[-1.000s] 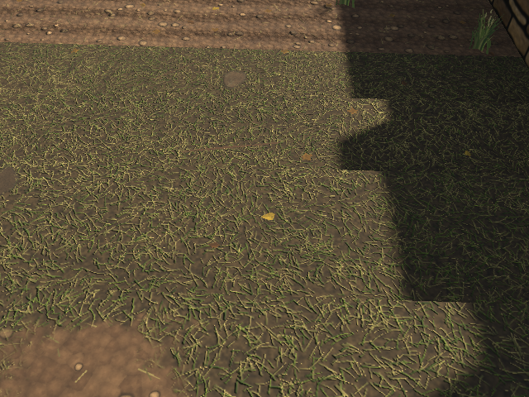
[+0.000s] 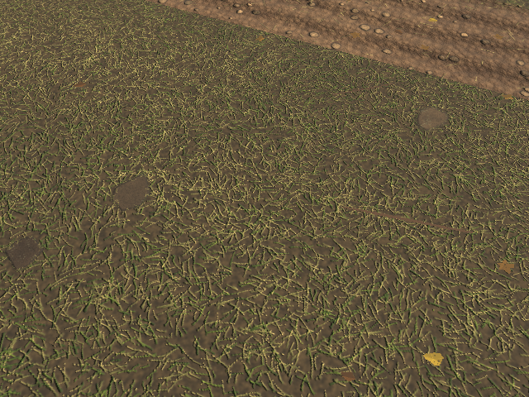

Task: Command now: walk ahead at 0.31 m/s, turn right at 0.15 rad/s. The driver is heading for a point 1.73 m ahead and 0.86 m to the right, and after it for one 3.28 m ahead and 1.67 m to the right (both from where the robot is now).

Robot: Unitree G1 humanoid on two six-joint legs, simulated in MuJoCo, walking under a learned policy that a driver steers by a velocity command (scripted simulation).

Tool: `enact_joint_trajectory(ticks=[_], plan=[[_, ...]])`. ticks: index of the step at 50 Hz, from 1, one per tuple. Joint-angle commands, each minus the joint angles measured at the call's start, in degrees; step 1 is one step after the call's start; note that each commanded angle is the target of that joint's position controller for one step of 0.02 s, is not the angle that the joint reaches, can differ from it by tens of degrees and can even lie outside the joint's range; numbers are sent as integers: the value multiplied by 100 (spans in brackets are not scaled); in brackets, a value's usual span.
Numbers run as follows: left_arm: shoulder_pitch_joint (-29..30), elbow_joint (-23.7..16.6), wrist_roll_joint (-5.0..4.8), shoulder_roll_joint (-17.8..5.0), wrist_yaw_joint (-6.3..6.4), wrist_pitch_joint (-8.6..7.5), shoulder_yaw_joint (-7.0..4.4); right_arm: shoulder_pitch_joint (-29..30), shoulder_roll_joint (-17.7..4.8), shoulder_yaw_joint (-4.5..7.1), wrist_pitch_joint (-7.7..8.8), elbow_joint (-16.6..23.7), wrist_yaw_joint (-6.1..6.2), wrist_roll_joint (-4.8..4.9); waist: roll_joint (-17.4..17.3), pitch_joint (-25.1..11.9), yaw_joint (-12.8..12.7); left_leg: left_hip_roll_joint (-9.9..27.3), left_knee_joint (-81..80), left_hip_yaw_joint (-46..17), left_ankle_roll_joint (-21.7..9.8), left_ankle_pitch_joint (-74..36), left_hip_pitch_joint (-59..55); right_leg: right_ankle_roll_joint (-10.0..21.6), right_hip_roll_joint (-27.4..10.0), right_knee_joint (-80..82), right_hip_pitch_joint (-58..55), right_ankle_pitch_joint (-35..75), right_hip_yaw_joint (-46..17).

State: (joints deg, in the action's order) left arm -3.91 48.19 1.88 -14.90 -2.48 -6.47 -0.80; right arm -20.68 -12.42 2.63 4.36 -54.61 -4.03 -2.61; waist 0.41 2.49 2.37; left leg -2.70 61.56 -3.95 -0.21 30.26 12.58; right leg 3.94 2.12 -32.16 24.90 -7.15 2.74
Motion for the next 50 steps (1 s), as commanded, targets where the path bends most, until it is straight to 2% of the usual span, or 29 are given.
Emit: enact_joint_trajectory(ticks=[1, 2, 3, 4, 6, 7, 10, 11, 13, 18, 21, 22, 23, 24, 25, 26, 27, 28, 29, 30, 31, 32, 33, 36, 38, 40, 42, 47, 50], plan=[[-1041, 50, -361, -522, 83, 278, -239, 113, -699, 188, -112, 421, 537, 423, -311, -433, -347, 460, 970, 161, -47, -793, 2314, 1237, -1971, 1041, -2415, 4279, -2455], [-1305, 225, -4, -543, 64, 22, -200, 178, -239, -9, 2, 604, 389, -337, 482, -1016, -208, 880, 697, -299, 93, -413, 1569, 1453, -1778, 1697, -1937, 3747, -2345], [-909, 112, 4, -409, 33, -66, -238, 365, -124, -40, -36, 646, 364, -442, 276, -660, -60, 959, 348, -207, 192, -287, 1519, 1495, -1613, 1964, -1579, 2968, -2267], [-565, -43, 21, -405, 3, -132, -257, 298, -163, -40, -103, 606, 364, -395, 46, -652, 39, 955, -145, -127, 274, -316, 1250, 1430, -1407, 2179, -1297, 2241, -2026], [-390, -210, -29, -811, -41, -239, -418, 219, -512, 77, -164, 650, 395, -189, 93, -585, 92, 722, -538, 233, 441, -772, 655, 1392, -1096, 2349, -601, 1706, -1628], [-390, -281, -53, -917, -60, -261, -477, 307, -578, 107, -191, 710, 429, -149, 150, -503, 87, 653, -709, 257, 474, -1081, 566, 1375, -1074, 2367, -403, 1455, -1642], [-928, -285, -50, -884, -65, -281, -544, 679, -543, 102, -254, 957, 531, -91, 256, -250, -128, 651, -1340, 162, 463, -1541, 916, 1396, -1183, 2312, -646, 568, -2031], [-1137, -327, -40, -868, -56, -254, -555, 853, -547, 98, -252, 1057, 557, -124, 239, -247, -242, 631, -1561, 118, 449, -1537, 1098, 1418, -1209, 2233, -940, 373, -2220], [-1409, -411, -52, -854, -43, -204, -578, 1184, -569, 91, -221, 1227, 601, -101, 310, -276, -437, 595, -1952, 118, 425, -1431, 1347, 1468, -1274, 2054, -1476, 185, -2470], [-1676, -767, -51, -972, -19, -104, -593, 1738, -666, 97, -113, 1585, 641, 37, 460, -460, -655, 367, -2728, 195, 378, -1035, 1392, 1502, -1367, 1663, -2321, 971, -3016], [-1278, -921, -70, -1050, -103, 10, -579, 1389, -699, 110, -70, 1560, 599, 164, 320, -546, -339, 202, -4019, 318, 126, -1943, 358, 1395, -1229, 1296, -2022, 1665, -3076], [-1186, -930, -81, -1004, -149, 67, -531, 1233, -766, 129, -50, 1554, 567, 236, 298, -570, -209, 262, -4470, 323, -80, -2700, -231, 1259, -1130, 1196, -1695, 1725, -3087], [-1321, -879, -77, -825, -193, 124, -437, 1084, -971, 203, -15, 1601, 558, 291, 251, -732, -150, 616, -4552, 232, -457, -3481, -878, 974, -967, 1006, -1373, 1300, -3007], [-1535, -921, -104, -440, -213, 160, -282, 844, -1306, 292, 37, 1739, 585, 307, -216, -1192, -107, 1374, -4476, -349, -1210, -5123, -1791, 513, -428, 366, -885, -3, -2555], [-1705, -1181, 29, -87, -164, 123, -166, 908, -1700, 402, 145, 1976, 585, 182, -1325, -1369, -257, 2796, -4508, -1934, -2835, -6733, -2718, -242, 518, -893, 684, -2550, -1465], [-1568, -1041, 158, -772, -73, 141, -379, 930, -1507, 428, 193, 1974, 622, -102, -478, -725, -92, 2993, -4884, -1746, -2680, -6068, -2250, -527, 208, -2061, 1243, -3302, -1108], [-1581, -948, 214, -919, 54, 221, -414, 1118, -1327, 391, 223, 2032, 631, -1, -190, -587, -264, 2580, -4946, -1092, -2187, -5547, -1835, -612, -15, -2628, 1049, -2990, -965], [-1726, -837, 257, -943, 171, 256, -431, 1576, -1049, 297, 228, 2212, 605, 93, -325, -437, -489, 2255, -4999, -571, -1846, -5234, -1400, -744, -122, -2973, 898, -2591, -826], [-1726, -819, 293, -815, 188, 269, -394, 1704, -864, 217, 217, 2357, 615, 143, -605, -473, -511, 2054, -5007, -223, -1692, -5356, -1110, -827, -142, -3139, 697, -2141, -765], [-1516, -913, 325, -680, 106, 265, -327, 1724, -898, 242, 180, 2473, 635, 112, -652, -515, -472, 1896, -4957, 60, -1630, -5488, -859, -861, -104, -3607, 553, -1876, -520], [-1462, -966, 270, -569, -1, 259, -280, 1718, -1007, 289, 152, 2577, 650, 50, -534, -615, -424, 1762, -4944, 302, -1618, -5458, -797, -876, -82, -3797, 544, -1582, -390], [-1436, -960, 155, -607, -79, 244, -275, 1659, -1093, 326, 151, 2622, 647, -2, -457, -580, -375, 1712, -4979, 453, -1587, -5352, -864, -901, -141, -3659, 661, -1316, -388], [-1324, -973, 112, -598, -144, 250, -262, 1468, -1184, 360, 145, 2608, 653, -9, -446, -579, -264, 1654, -4977, 597, -1581, -5231, -1040, -939, -223, -3347, 756, -1094, -337], [-1167, -1009, 82, -673, -207, 304, -271, 882, -1402, 463, 134, 2465, 631, -43, -571, -525, -35, 1928, -4882, 600, -1666, -5416, -1699, -982, -465, -2545, 1082, -872, -330], [-1151, -1030, 111, -702, -189, 337, -258, 767, -1449, 505, 137, 2416, 597, -60, -593, -496, -25, 2156, -4866, 563, -1736, -5487, -1895, -921, -580, -2035, 1123, -930, -290], [-1209, -1077, 224, -542, -194, 386, -186, 857, -1589, 575, 129, 2433, 579, -136, -621, -560, -12, 2171, -4741, 727, -1744, -5497, -1661, -813, -590, -1929, 726, -1024, -83], [-1265, -1098, 228, -643, -205, 404, -209, 1056, -1559, 577, 142, 2491, 592, -174, -647, -510, -54, 2274, -4796, 801, -1678, -5145, -1419, -704, -625, -1713, 417, -1083, -28], [-1120, -1204, 104, -703, -267, 388, -270, 1153, -1690, 667, 175, 2421, 694, -140, -712, -423, -38, 2481, -4623, 813, -1313, -4312, -1633, -457, -577, -757, 127, -1228, 45], [-1178, -1170, -24, -731, -314, 235, -372, 1252, -1702, 629, 80, 2267, 696, -19, -562, -528, -216, 2274, -3971, 1080, -868, -3532, -1414, -129, -218, 752, -722, 17, 346]])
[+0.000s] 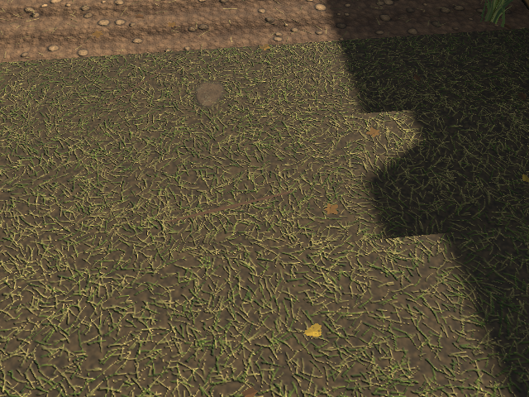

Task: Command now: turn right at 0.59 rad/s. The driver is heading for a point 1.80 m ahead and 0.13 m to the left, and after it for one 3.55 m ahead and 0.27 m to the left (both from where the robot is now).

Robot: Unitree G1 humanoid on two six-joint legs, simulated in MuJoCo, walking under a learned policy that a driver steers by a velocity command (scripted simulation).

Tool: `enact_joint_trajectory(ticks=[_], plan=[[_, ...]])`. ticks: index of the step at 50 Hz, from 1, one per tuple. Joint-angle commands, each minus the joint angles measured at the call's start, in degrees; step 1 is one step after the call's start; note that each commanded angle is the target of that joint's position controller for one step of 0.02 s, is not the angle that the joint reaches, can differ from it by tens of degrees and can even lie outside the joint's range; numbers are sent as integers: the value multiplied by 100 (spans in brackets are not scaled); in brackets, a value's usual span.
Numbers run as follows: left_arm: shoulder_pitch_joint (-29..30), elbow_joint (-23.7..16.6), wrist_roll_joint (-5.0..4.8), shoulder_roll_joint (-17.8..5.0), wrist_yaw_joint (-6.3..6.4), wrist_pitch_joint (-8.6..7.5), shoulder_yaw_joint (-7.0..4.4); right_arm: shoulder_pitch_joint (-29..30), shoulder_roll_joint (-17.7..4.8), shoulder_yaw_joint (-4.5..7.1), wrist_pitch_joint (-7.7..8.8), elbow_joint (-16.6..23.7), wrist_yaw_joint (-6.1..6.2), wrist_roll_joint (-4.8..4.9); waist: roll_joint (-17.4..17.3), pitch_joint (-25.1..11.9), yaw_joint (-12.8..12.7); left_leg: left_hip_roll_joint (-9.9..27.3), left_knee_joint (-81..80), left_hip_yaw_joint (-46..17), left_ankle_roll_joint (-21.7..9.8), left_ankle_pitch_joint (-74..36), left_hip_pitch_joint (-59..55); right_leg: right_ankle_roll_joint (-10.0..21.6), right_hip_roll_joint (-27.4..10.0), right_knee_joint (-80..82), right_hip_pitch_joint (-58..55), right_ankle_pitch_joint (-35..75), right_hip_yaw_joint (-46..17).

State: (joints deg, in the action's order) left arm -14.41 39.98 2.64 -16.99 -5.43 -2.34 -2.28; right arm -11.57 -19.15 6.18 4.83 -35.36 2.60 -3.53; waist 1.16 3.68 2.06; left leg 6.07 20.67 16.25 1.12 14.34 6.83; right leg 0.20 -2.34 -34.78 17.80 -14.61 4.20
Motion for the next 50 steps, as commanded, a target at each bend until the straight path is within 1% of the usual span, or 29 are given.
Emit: enact_joint_trajectory(ticks=[1, 2, 3, 4, 5, 6, 7, 8, 12, 19, 21, 23, 25, 27, 30, 31, 32, 33, 34, 36, 39, 42, 43, 44, 46, 47, 48, 49, 50], plan=[[-365, -314, -99, -601, 16, -253, -306, 169, -839, 192, -21, 209, -41, -9, -421, -823, -305, 1152, 686, -744, -737, -1533, -325, 522, 366, 1284, -872, 1840, 160], [-809, -307, -34, -1325, 178, -355, -509, -135, -189, 19, -56, 363, -91, -73, 912, -1417, -283, 279, 2289, -3, -29, 1193, 648, 1356, -669, 1321, -2202, 5198, -1053], [-974, -529, -2, -1908, 227, -492, -652, -139, -44, -105, 78, 752, -85, -1, 828, -1815, -237, -485, 3119, -912, 302, 2994, 2152, 2540, -1737, 1188, -3247, 5815, -2989], [-1261, -240, 144, -1583, 276, -651, -686, 391, -186, -126, 129, 625, -130, 88, 231, -993, -622, -476, 3493, -1677, 297, 2977, 3011, 2495, -1794, 1291, -3008, 5579, -2761], [-1213, -132, 71, -1262, 264, -712, -642, 664, -433, -77, 117, 621, -99, 213, 451, -786, -690, -353, 4097, -1815, 311, 2811, 3271, 2217, -1615, 1308, -2776, 5164, -2341], [-906, -201, -107, -972, 250, -652, -562, 408, -792, 42, 92, 425, -56, 175, 456, -776, -505, -218, 4511, -1862, 324, 2583, 3215, 2049, -1561, 1342, -2406, 5007, -2084], [-557, -304, -253, -841, 230, -586, -488, 259, -772, 15, 53, 325, -34, 78, 508, -679, -263, -147, 4581, -1932, 312, 2333, 2875, 1882, -1470, 1457, -1785, 4903, -1888], [-282, -467, -264, -842, 237, -502, -456, 133, -710, -40, 1, 244, -60, 0, 411, -595, -80, -129, 4537, -1966, 313, 1911, 2487, 1727, -1352, 1645, -1191, 4652, -1734], [186, -847, -65, -744, 307, -372, -326, -264, -371, -220, -125, -138, -371, 41, 289, -757, 65, -216, 4454, -1854, 441, 353, 1910, 1472, -870, 1644, -566, 4251, -1248], [58, -892, -272, -814, 35, -356, -196, -258, -179, -364, -161, -351, -518, 116, 192, -713, -199, 116, 2674, -1675, 724, 524, 1536, 886, -819, 722, -583, 3401, -1704], [-29, -807, -346, -908, -96, -294, -207, -430, -300, -350, -184, -486, -519, 111, 201, -562, -212, -24, 2107, -1409, 612, 328, 1287, 826, -697, 932, -372, 1014, -2036], [-338, -705, -245, -1210, -25, -225, -358, -52, -570, -282, -144, -297, -406, 25, 555, -323, -573, -381, 1908, -1235, 318, 1179, 1829, 1449, -823, 1486, -646, -2135, -2856], [-374, -660, -200, -879, 147, -273, -251, 129, -407, -372, 8, -195, -320, 89, 695, -204, -658, -402, 1586, -1523, -109, 1351, 2213, 1810, -1154, 1625, -1007, -2966, -3702], [23, -663, -164, -447, 255, -350, -67, -62, -132, -524, 193, -229, -300, 175, 393, -359, -398, -405, 1032, -1635, -515, 799, 1457, 1738, -1084, 1327, -669, -2184, -3485], [518, -819, 23, -640, 329, -296, -134, -732, -269, -487, 305, -354, -293, 98, -346, -542, -2, -148, 670, -2275, -1212, 264, -339, 1135, -78, 216, 672, -872, -1743], [711, -920, 48, -582, 301, -289, -136, -1340, -631, -350, 332, -507, -269, 73, -980, -598, 286, 496, 305, -3354, -1855, -677, -1373, 604, 547, -1135, 1755, -685, -869], [910, -969, 170, -450, 265, -333, -110, -2038, -718, -273, 319, -606, -270, -21, -1218, -478, 741, 1382, -191, -4507, -2469, -1499, -2170, 282, 675, -2602, 3093, -2031, -763], [900, -951, 106, -300, 301, -394, -93, -2164, -538, -294, 330, -686, -273, -35, -552, -155, 675, 1818, -330, -4566, -2430, -1899, -2307, 203, 464, -3229, 3787, -2150, -1141], [803, -845, 77, -203, 341, -430, -56, -2096, -310, -358, 312, -756, -287, -42, -309, 19, 540, 1655, -305, -4133, -2160, -1689, -2165, 116, 223, -3583, 3970, -1749, -1188], [673, -690, 218, -218, 308, -425, -83, -1676, 38, -479, 251, -705, -288, 42, -435, 57, 316, 1077, -437, -3293, -1825, -1381, -1655, 43, 20, -3311, 3777, -959, -885], [1025, -640, 197, 152, 106, -347, 54, -1399, -23, -506, 115, -696, -322, 67, -470, 108, 293, 430, -808, -2429, -1571, -523, -390, 12, -92, -2004, 2534, 411, -247], [593, -525, 266, -30, -26, -365, 40, -1132, -219, -472, 140, -633, -398, -207, -552, -12, 41, 302, -413, -2137, -1501, -773, 880, 170, 62, -2379, 1228, 1137, -35], [973, -671, 200, -15, 36, -359, 92, -1526, -106, -509, 218, -1019, -343, -292, -549, 299, 183, 630, -36, -2576, -1399, -505, -331, 93, -511, -1683, 2706, 2194, -1147], [1233, -679, 283, -82, 122, -349, 78, -2082, -104, -494, 264, -1149, -234, -82, -463, 174, 606, 680, 293, -2702, -1507, -392, -1868, -38, -408, -875, 4032, 2603, -932], [1840, -741, 232, 178, 195, -313, 180, -2960, 96, -553, 245, -1551, -200, -54, -477, 363, 991, 842, 731, -2998, -1495, -402, -2548, -130, -576, -315, 4875, 2677, -857], [1821, -532, 166, 238, 155, -269, 279, -2790, 217, -595, 213, -1486, -206, 11, -94, 468, 1023, 417, 922, -2411, -1236, 91, -1573, -78, -682, 903, 3899, 3665, -726], [1862, -520, 197, 433, 129, -218, 353, -2664, 186, -663, 128, -1457, -353, -72, -284, 490, 904, 119, 512, -2173, -1288, 623, 297, 31, -377, 794, 1885, 4017, -123], [1806, -553, 183, 376, 67, -158, 378, -2435, 28, -651, 93, -1449, -499, -231, -517, 619, 721, 237, 380, -2305, -1347, 1012, 1426, 84, -430, 92, 816, 4232, -230], [1568, -506, 210, 91, 61, -125, 309, -2005, -93, -621, 137, -1327, -565, -174, -422, 789, 386, 311, 495, -2351, -1287, 1046, 1701, 122, -500, -65, 572, 3980, -368]])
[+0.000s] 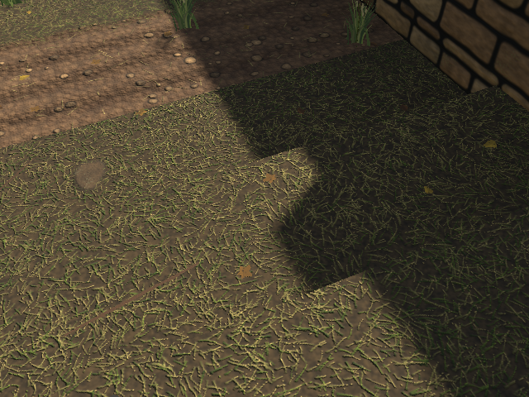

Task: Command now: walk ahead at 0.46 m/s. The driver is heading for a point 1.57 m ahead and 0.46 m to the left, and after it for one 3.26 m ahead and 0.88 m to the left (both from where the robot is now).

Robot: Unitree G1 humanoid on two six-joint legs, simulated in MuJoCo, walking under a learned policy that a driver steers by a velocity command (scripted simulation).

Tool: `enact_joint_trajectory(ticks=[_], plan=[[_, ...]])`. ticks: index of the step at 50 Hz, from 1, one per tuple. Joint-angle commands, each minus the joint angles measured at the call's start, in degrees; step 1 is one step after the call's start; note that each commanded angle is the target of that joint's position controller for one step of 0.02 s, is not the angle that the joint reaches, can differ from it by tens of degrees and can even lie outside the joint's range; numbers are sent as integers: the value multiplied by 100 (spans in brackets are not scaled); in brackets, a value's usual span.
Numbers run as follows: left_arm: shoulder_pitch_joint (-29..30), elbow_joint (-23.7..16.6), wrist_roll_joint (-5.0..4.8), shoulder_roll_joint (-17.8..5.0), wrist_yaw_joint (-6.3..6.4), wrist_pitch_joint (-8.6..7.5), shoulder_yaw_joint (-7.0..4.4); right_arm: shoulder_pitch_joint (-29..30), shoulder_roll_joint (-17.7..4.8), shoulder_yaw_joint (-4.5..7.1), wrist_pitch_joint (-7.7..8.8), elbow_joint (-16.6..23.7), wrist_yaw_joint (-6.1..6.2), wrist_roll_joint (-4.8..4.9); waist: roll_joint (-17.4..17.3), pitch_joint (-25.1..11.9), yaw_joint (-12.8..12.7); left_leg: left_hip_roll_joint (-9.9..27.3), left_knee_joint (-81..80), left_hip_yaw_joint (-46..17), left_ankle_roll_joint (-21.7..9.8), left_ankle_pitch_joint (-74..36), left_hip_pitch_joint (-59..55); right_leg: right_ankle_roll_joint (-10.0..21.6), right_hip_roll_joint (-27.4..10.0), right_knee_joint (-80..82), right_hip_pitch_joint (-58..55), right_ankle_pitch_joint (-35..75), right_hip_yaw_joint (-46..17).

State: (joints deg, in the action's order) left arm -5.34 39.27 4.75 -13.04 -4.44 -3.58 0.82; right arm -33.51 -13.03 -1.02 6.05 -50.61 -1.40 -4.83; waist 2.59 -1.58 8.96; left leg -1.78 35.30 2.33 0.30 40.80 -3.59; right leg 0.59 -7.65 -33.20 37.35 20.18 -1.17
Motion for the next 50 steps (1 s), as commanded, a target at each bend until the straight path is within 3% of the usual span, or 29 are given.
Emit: enact_joint_trajectory(ticks=[1, 3, 4, 5, 6, 7, 8, 9, 10, 11, 12, 13, 14, 18, 24, 31, 34, 35, 36, 37, 38, 39, 41, 43, 45, 47, 48, 49, 50], plan=[[550, -408, 46, -559, -9, 48, -62, 372, -869, 147, 60, 199, -180, 57, -411, 1401, -458, 1155, -776, -996, -1079, -1663, 2490, 90, -17, -78, -1362, 58, 145], [-317, 59, 49, -913, 80, 89, -200, 455, -1241, 241, 43, 10, -164, 183, 48, 1115, -782, 945, 490, -856, -728, -2148, 1452, -9, -18, 990, -1879, 154, 203], [-1361, 523, -114, -1248, 158, 66, -384, 407, -1412, 266, -52, -71, -251, 39, 218, 551, -1102, 694, 1525, -575, -532, -2885, 1555, -104, 232, 1001, -3394, 574, 521], [-2494, 869, -96, -1658, 218, 47, -614, -30, -1151, 164, -106, -331, -389, -234, 539, 117, -1504, 437, 3109, -409, -73, -3028, 2304, 149, 44, 691, -5094, 553, 377], [-3663, 1000, 11, -1739, 50, 115, -680, -1638, 112, -75, -87, -693, -482, -171, 1520, -2188, -1230, -106, 5928, -465, 154, 4, 3315, 1439, -827, -1374, -7940, 2662, -388], [-4204, 1023, 134, -1490, -81, 103, -561, -1455, -252, -2, -90, -495, -603, -21, 1391, -2797, -1545, -510, 7404, -866, 283, 528, 3989, 2073, -1236, -1281, -8355, 3210, -1556], [-3831, 1166, -2, -1669, -133, 63, -584, 268, -696, 141, -36, 221, -615, 184, 1280, -1500, -1819, -525, 8050, -580, 232, 124, 5693, 2089, -1422, 121, -7101, -240, -2556], [-2956, 1067, -187, -1490, -109, -2, -507, 1314, -826, 163, 63, 530, -472, 249, 528, -478, -1634, -5, 7694, -482, -2, -636, 6146, 1798, -1340, 945, -5512, -3020, -2592], [-2141, 856, -142, -1109, -111, -63, -348, 1323, -847, 140, 154, 539, -321, 201, -32, 19, -1261, 423, 6593, -803, -146, -1664, 5819, 1832, -1522, 1246, -3999, -3517, -2682], [-1878, 886, 32, -852, -130, -102, -250, 1117, -673, 72, 169, 434, -209, 200, -25, 344, -879, 757, 6294, -1080, -301, -2256, 5346, 1878, -1719, 1460, -2787, -3250, -2787], [-1634, 861, 30, -86, -14, -237, 10, 1054, -359, -18, 116, 333, -91, 40, -180, 526, -505, 1164, 4723, -1375, -457, -3345, 4818, 1643, -1522, 1893, -1887, -3286, -2643], [-1210, 791, -72, -11, 64, -362, 48, 1077, -242, -27, 3, 267, -100, -12, -2, 728, -353, 1267, 3723, -1229, -502, -3474, 4431, 1658, -1424, 2381, -1223, -3345, -2234], [-1244, 834, -188, -204, 171, -435, -13, 1224, -246, -22, -83, 283, -138, -8, 229, 615, -452, 1200, 3086, -1023, -429, -3545, 4263, 1790, -1165, 2551, -1201, -3413, -1891], [-1726, 1173, 32, -630, 180, -460, -185, 2186, -222, -120, -131, 666, -232, 64, -94, 427, -797, 1005, 1056, -668, -305, -4383, 4329, 1854, -785, 2246, -2077, -1374, -859], [-2601, 1635, 122, -420, 121, -310, -155, 3296, -428, 63, -249, 913, -317, 141, -58, 673, -1137, 575, 371, -436, -340, -5744, 4618, 1406, -585, 2088, -3290, -1099, -28], [-3056, 2085, 110, -516, 209, -222, -237, 4184, -400, 298, -266, 1059, -308, 161, 193, 807, -1279, 132, -347, 131, -621, -3837, 4060, 1046, -848, 1993, -5068, 473, 632], [-2490, 1892, 147, -934, 205, -221, -398, 2680, -920, 579, -105, 653, -198, 321, 108, 46, -490, -412, 54, 327, -1017, -4119, 1179, 541, -495, 69, -3764, 2637, 1226], [-2950, 1896, 221, -626, 197, -249, -307, 1591, -1114, 637, -15, 320, -127, 330, -356, -1004, -431, 28, 572, -601, -1695, -4987, -1399, 76, -185, -1502, -2011, 1228, 1143], [-2899, 1711, 254, -281, 17, -299, -98, 19, -1233, 672, -10, -27, -68, 236, -1124, -1903, 169, 1436, -568, -3319, -2796, -3860, -3460, -406, 886, -3522, 55, -3471, 835], [-1367, 1350, -62, -506, -151, -269, -230, -774, -1098, 679, 51, -444, -64, 86, -583, -1165, 662, 1601, -1519, -3998, -2345, -3297, -3257, -93, 1111, -4443, 1156, -5284, -35], [-692, 1090, -160, -543, -57, -309, -256, -62, -1307, 767, 182, -400, -57, 108, -349, -12, 370, 1576, -1686, -3620, -1962, -2960, -1951, 122, 666, -4434, 1561, -4905, -465], [-686, 1060, -44, -729, 115, -325, -294, 754, -1006, 673, 238, -299, -74, 213, -224, 254, -36, 1388, -1820, -3217, -1948, -3350, -695, 183, 387, -4093, 883, -4474, -571], [-971, 1014, 142, -159, 352, -257, -126, 1630, -287, 390, 271, -161, -140, 313, -354, 379, -799, 1197, -2227, -2601, -1977, -3953, 1152, 251, 57, -3182, -491, -4154, -540], [-994, 906, 143, -166, 426, -77, -114, 1913, -289, 344, 310, 0, -246, 346, -368, 366, -1068, 1076, -2649, -2470, -1914, -3662, 1873, 59, 113, -2578, -1011, -4418, -394], [-623, 711, 20, -346, 462, -42, -143, 1932, -681, 440, 323, 67, -326, 276, -257, 509, -1027, 753, -2755, -1988, -1692, -3514, 2684, -108, 281, -1560, -1487, -3644, -87], [-80, 413, -6, 1, 386, -30, -5, 1575, -855, 492, 235, 15, -429, 141, -549, 520, -856, 280, -2576, -1570, -1550, -3454, 3592, -154, 610, -1103, -2348, -2540, 327], [-441, 453, 78, 127, 304, -72, 66, 1578, -806, 482, 223, 85, -437, -44, -595, 419, -995, 246, -2107, -1476, -1499, -3724, 4191, -149, 596, -1851, -2976, -1405, 243], [-894, 527, 114, -110, 276, -63, -9, 1512, -789, 517, 223, 77, -364, -49, -547, 334, -1108, 383, -1620, -1658, -1578, -3952, 4007, -186, 553, -2195, -2767, -1709, 245], [-329, 372, 107, -233, 258, -84, -6, 808, -417, 422, 297, -156, -200, -134, -384, 443, -641, 579, -986, -2326, -1637, -3101, 2046, -233, 141, -1579, -584, -1094, -887]])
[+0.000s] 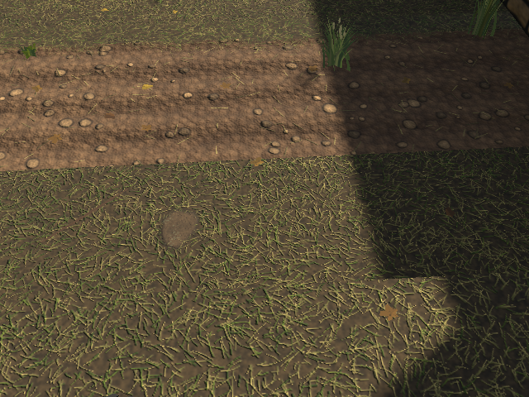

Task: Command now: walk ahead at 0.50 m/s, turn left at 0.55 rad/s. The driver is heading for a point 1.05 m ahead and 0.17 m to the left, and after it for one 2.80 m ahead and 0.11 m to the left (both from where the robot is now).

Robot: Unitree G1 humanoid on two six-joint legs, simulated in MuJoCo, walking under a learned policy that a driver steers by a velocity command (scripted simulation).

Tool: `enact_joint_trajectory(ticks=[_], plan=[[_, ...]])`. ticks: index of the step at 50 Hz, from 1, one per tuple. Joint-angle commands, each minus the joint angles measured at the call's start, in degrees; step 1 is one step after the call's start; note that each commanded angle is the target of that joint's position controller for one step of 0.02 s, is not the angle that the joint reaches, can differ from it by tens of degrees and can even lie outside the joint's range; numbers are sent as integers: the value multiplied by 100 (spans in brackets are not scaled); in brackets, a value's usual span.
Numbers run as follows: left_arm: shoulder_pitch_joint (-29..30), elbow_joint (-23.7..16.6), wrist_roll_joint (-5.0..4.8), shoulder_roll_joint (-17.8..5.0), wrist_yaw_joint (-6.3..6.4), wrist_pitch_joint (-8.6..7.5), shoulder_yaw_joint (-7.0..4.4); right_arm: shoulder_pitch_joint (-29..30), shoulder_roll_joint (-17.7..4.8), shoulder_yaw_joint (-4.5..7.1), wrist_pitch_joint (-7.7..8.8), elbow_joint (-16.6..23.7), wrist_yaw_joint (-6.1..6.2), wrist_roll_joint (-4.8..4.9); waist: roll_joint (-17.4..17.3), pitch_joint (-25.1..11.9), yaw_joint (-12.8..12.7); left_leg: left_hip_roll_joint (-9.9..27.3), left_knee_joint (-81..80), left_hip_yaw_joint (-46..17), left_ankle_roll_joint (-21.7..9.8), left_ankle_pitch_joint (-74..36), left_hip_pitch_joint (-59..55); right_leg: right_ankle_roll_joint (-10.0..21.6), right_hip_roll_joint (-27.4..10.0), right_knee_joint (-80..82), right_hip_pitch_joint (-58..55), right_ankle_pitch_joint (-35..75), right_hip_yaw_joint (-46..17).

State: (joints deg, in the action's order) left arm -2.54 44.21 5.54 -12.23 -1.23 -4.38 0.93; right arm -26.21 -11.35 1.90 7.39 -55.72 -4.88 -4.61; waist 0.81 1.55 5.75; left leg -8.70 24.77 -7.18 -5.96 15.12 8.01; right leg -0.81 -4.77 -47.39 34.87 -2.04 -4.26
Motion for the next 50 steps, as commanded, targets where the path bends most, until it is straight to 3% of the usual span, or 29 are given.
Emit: enact_joint_trajectory(ticks=[1, 3, 4, 5, 6, 7, 11, 12, 13, 14, 15, 16, 17, 18, 20, 21, 22, 26, 34, 38, 39, 40, 41, 42, 44, 45, 48, 49, 50], plan=[[-86, -281, 48, -501, -29, -23, -52, -754, -477, 114, 167, 91, 296, -82, -159, 229, 141, 1524, 608, -1784, -1072, -177, -939, -151, -205, 476, 1399, 1039, -716], [1036, -560, 59, -312, -42, -77, 27, -2070, -269, 96, 72, -375, 504, 7, -166, 358, 856, 1594, 1418, -2410, -1065, 356, -2445, -241, -174, 1340, 3049, 887, -680], [1149, -526, 53, -86, -112, -105, 144, -1789, -131, 38, -1, -224, 492, 115, 42, 360, 909, 1104, 1635, -1979, -873, 660, -1306, -106, -134, 2486, 1958, 2183, -422], [1105, -678, 8, 152, -150, -101, 216, -1322, -409, 30, -81, -98, 307, 15, -297, 386, 644, 804, 1286, -1666, -832, 767, 777, 40, 144, 2380, -80, 2899, 141], [948, -729, -60, 129, -162, -42, 223, -849, -605, 6, -130, 21, 123, -158, -398, 462, 283, 841, 1215, -1759, -854, 1099, 2546, 35, 140, 1722, -1610, 3057, 256], [727, -701, -90, -102, -160, 25, 160, -671, -682, 18, -108, 158, 31, -155, -316, 505, 107, 798, 1329, -1864, -813, 1526, 3047, -54, 99, 1432, -2120, 2746, 272], [-1001, 61, -101, -667, -83, 43, -56, -689, -944, -7, -182, 150, 225, 306, 232, 608, -647, 228, 3594, -1901, -145, 1631, 2034, 18, -36, 3567, -3578, 2984, 427], [-2240, 497, -232, -1074, -59, -17, -277, -749, -937, -43, -218, 125, 116, 119, 322, 132, -1145, 100, 4724, -1495, 242, 394, 2563, 348, -350, 3033, -5121, 3339, 596], [-3676, 802, -249, -1225, -163, -51, -400, -1348, -143, -179, -149, 143, -35, 63, 1047, -1907, -1254, -243, 6903, -847, 616, 1560, 3685, 1530, -1326, 726, -7896, 5319, -93], [-3747, 586, -67, -1433, -358, -16, -426, -2352, 157, -227, -142, 47, -94, 173, 1393, -3030, -917, -345, 9454, -513, 674, 3500, 4724, 2663, -2416, 420, -8649, 6264, -1428], [-3568, 602, 179, -1519, -407, 99, -434, -1460, -320, -99, -203, 451, -173, 276, 881, -1802, -1147, -118, 10406, -239, 708, 3030, 6124, 2525, -2482, 1197, -7529, 4439, -2042], [-2578, 401, 29, -1441, -434, 150, -429, -663, -627, 32, -241, 821, -76, 264, 844, -893, -958, 433, 10360, -104, 723, 2127, 6868, 2521, -2932, 2122, -5894, 835, -2659], [-1967, 279, 20, -354, -387, 1, -126, 207, -615, 14, -249, 810, 69, 233, -210, 60, -818, 857, 9354, -15, 462, 717, 6750, 1840, -1979, 2799, -4206, -1187, -1551], [-1911, 230, -58, -246, -382, 10, -80, -133, -372, -41, -310, 672, 190, 146, 138, -166, -553, 1183, 8720, -97, 463, 215, 5708, 2140, -2348, 3023, -3015, -465, -1686], [-1482, 383, -48, 296, -155, -142, 43, -53, 354, -348, -463, 690, 102, -44, -112, 653, 10, 1879, 7062, -432, 88, -832, 4826, 1837, -1798, 3587, -1207, -482, -835], [-1427, 365, -167, 353, 16, -284, 57, 4, 370, -386, -464, 693, -15, -135, 99, 490, -75, 1783, 6119, -173, 48, -1221, 4667, 1670, -1388, 3642, -1311, -631, -360], [-1627, 480, -131, 276, 132, -434, 37, 377, 51, -274, -392, 723, -86, -6, -15, 279, -409, 1717, 4538, 18, 54, -2077, 4285, 1606, -961, 3688, -1347, -444, 398], [-2485, 1033, -102, -555, 129, -427, -83, 1653, -52, -243, -394, 1107, -244, 195, 146, 281, -556, 1508, 2544, 512, 222, -2352, 3310, 1486, -1299, 3898, -2174, 2033, 896], [-3183, 1466, -118, -681, 168, -301, -318, 2857, -263, -76, -512, 1559, -97, 181, 316, 530, -822, 1081, 1369, 906, 147, -974, 3254, 1086, -1348, 3438, -4657, 3321, 1704], [-3169, 1541, -77, -1105, 42, -126, -495, 2079, -759, 228, -346, 1282, 123, 307, 603, -24, -297, 396, 953, 1328, -194, -1336, 225, 835, -1145, 1852, -3474, 5218, 2125], [-2895, 1324, -696, -863, 185, 85, -509, 756, -897, 262, -435, 797, 304, 132, 311, -445, 147, 824, 1546, 660, -780, -2032, -1517, 430, -771, -244, -1898, 3469, 2317], [-2938, 949, -792, -350, 103, 70, -365, -141, -1430, 422, -501, 586, 429, 253, -1076, -1546, 319, 2627, 919, -1923, -1823, -2845, -3298, 142, 101, -3019, 196, -2097, 2101], [-2340, 834, -731, -727, 92, 59, -537, -540, -1667, 487, -558, 409, 496, 498, -386, -1911, 385, 2852, 271, -2734, -1812, -3711, -3246, 143, 387, -3758, 544, -3164, 820], [-1861, 516, -722, -537, 85, 40, -499, -66, -1680, 468, -553, 302, 584, 472, -485, -1149, 77, 2683, 73, -1837, -1539, -3794, -2608, 223, 62, -3497, 933, -2752, 510], [-1914, 561, -568, -379, 113, 85, -491, 812, -1071, 319, -554, 351, 626, 433, -258, -174, -480, 2327, -459, -1125, -989, -2851, -789, 277, -226, -2339, 302, -2303, 388], [-1904, 603, 230, -94, -87, -72, -326, 777, -232, 112, -235, 345, 419, 203, -517, -283, -339, 2203, -1071, -687, -1092, -1518, 6, 368, -590, -1881, -314, -2296, 143], [-1830, 790, -21, 15, -155, -34, -330, 934, -421, 148, 5, 309, 168, 200, -248, 39, -634, 2094, -1769, -735, -1110, -746, 726, 401, -309, -1092, -622, -1514, 312], [-1606, 503, -534, -571, -51, 144, -555, 1042, -1223, 374, -204, 259, 414, 533, -326, 170, -964, 1956, -1553, -572, -960, -1923, 761, 215, -291, -716, -697, -1188, 526], [-1329, 435, -580, -520, -19, 186, -526, 1025, -1201, 355, -264, 256, 481, 560, -228, 153, -903, 1904, -1570, -307, -898, -2288, 829, 122, -275, -334, -762, -903, 541]])
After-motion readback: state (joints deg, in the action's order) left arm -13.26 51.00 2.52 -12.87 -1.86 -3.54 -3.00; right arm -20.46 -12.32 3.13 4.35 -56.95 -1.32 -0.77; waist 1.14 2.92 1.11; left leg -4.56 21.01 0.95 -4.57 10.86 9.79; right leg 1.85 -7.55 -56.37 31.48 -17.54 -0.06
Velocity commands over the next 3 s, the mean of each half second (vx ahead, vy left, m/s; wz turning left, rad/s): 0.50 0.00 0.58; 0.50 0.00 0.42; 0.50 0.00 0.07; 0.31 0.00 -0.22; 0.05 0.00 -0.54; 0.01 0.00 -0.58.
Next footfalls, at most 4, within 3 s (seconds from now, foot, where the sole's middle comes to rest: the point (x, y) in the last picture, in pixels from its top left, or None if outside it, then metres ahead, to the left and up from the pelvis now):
0.24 right None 0.32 -0.18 -0.93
0.76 left None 0.52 0.15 -0.93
1.24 right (228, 318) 0.82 0.07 -0.93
1.92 left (106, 296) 1.03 0.50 -1.09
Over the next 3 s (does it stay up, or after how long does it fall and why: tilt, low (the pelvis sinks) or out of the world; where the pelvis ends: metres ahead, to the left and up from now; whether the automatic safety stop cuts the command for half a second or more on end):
stays up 1.11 0.33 -0.32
